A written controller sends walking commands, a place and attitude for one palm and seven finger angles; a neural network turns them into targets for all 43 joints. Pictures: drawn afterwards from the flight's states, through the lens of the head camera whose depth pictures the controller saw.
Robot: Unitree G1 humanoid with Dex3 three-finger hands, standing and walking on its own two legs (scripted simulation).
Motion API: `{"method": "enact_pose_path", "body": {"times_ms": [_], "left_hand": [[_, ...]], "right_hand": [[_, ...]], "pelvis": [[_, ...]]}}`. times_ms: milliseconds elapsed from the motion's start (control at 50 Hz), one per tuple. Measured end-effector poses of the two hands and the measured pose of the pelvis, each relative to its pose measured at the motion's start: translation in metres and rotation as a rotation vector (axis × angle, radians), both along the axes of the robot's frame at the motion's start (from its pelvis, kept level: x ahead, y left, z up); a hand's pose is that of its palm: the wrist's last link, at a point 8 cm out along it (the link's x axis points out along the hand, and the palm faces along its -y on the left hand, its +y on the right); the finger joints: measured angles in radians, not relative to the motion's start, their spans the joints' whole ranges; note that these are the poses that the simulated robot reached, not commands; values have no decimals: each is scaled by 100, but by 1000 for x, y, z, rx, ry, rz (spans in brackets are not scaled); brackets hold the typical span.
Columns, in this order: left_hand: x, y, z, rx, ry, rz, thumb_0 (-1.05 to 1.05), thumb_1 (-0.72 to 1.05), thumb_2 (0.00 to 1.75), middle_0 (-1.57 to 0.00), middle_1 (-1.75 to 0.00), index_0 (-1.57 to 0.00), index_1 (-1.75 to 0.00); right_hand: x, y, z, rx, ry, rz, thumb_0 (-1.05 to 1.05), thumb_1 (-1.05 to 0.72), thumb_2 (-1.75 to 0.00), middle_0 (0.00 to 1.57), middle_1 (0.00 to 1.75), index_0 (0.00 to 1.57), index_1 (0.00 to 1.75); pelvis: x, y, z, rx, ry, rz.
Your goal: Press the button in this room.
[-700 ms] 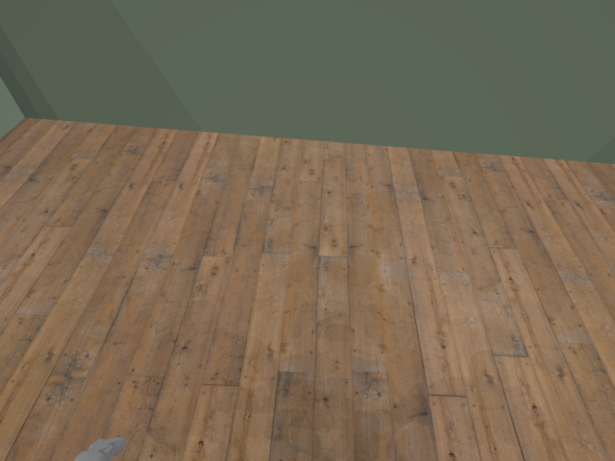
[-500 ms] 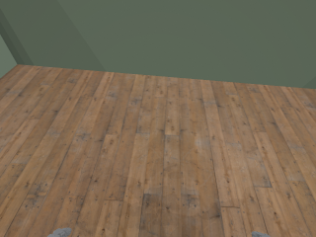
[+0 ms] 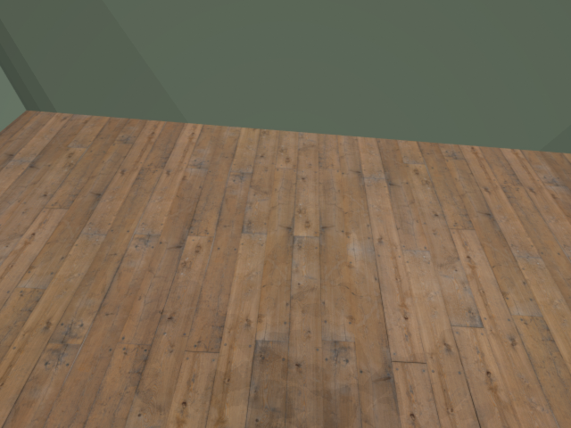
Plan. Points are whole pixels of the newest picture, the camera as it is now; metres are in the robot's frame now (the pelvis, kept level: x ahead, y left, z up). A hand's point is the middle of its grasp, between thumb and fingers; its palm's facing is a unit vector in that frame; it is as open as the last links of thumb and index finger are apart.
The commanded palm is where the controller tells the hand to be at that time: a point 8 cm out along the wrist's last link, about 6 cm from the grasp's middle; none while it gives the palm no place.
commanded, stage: stand and wait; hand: left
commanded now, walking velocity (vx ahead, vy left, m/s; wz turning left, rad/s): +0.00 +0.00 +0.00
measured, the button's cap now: out of the picture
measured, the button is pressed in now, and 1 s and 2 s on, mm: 0 0 0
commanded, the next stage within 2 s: turn or walk to find it in 0.20 s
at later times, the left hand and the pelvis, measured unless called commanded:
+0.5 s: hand out of the picture +0.06 +0.23 -0.17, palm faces +0.04 -0.96 -0.28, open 7.3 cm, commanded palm none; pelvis +0.00 +0.00 -0.01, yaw +4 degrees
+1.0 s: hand out of the picture +0.01 +0.22 -0.16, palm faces +0.26 -0.93 -0.27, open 7.3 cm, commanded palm none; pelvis -0.04 -0.01 -0.01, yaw +15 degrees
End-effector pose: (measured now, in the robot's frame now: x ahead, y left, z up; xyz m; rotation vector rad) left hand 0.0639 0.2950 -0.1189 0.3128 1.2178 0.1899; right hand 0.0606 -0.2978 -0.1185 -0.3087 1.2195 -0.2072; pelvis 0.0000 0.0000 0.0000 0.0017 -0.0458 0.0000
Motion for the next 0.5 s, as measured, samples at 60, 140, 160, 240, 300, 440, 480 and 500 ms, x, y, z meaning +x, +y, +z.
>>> {"method": "enact_pose_path", "body": {"times_ms": [60,140,160,240,300,440,480,500], "left_hand": [[1,-1,1,0,-4,-4,0,91,90,-21,-30,-20,-30],[4,-2,1,-1,-10,-10,0,91,90,-21,-30,-20,-30],[4,-3,2,-1,-11,-11,0,91,90,-21,-30,-20,-30],[7,-4,1,-3,-13,-15,0,91,90,-21,-30,-20,-30],[9,-4,1,-3,-16,-10,0,91,90,-21,-30,-20,-30],[2,-13,-9,-23,-19,36,0,91,90,-20,-30,-20,-30],[-5,-18,-15,-43,-14,52,0,91,90,-20,-30,-20,-30],[-8,-19,-19,-54,-11,60,0,91,90,-20,-30,-20,-30]], "right_hand": [[-3,0,0,3,2,-3,1,-90,-90,20,30,21,30],[-4,0,-1,7,4,-4,1,-90,-90,20,30,21,30],[-4,1,-1,8,4,-4,1,-90,-90,20,30,21,30],[-4,1,-1,10,4,-4,1,-90,-90,20,30,21,30],[-2,2,-2,11,6,0,1,-90,-90,20,30,21,30],[1,18,-12,37,35,24,1,-90,-90,20,30,20,30],[1,28,-16,51,46,32,1,-90,-90,20,30,20,30],[1,33,-18,57,51,36,1,-90,-90,20,30,20,30]], "pelvis": [[-1,-1,0,0,1,-1],[-2,-1,0,0,4,-3],[-2,-1,0,0,5,-3],[-2,-1,1,0,8,-3],[-2,-1,0,0,12,5],[-3,0,-5,-6,30,41],[-3,3,-8,-12,33,54],[-4,4,-10,-16,33,63]]}}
